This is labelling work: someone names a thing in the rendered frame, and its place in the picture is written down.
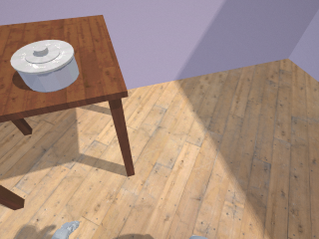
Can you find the pot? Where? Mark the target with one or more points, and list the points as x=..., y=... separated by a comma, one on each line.
x=53, y=81

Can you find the lid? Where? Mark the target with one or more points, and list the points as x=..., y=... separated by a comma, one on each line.
x=25, y=61

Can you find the left robot hand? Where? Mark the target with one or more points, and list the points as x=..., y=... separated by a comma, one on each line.
x=65, y=230

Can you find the table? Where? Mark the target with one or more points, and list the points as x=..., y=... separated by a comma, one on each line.
x=100, y=80

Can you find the knob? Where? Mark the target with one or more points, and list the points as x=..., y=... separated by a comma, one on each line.
x=40, y=49

